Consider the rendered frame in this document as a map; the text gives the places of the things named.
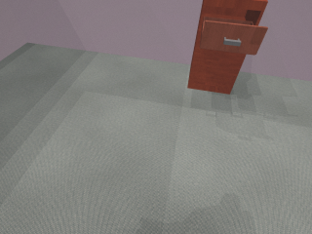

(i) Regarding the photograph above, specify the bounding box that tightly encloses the drawer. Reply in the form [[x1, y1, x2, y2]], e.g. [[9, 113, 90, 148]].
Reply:
[[199, 17, 268, 56]]

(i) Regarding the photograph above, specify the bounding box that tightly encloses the cabinet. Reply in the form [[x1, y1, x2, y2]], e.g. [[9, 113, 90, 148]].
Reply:
[[187, 0, 268, 95]]

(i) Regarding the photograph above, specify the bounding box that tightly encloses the handle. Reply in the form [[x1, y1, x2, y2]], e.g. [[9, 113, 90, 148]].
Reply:
[[223, 37, 242, 47]]

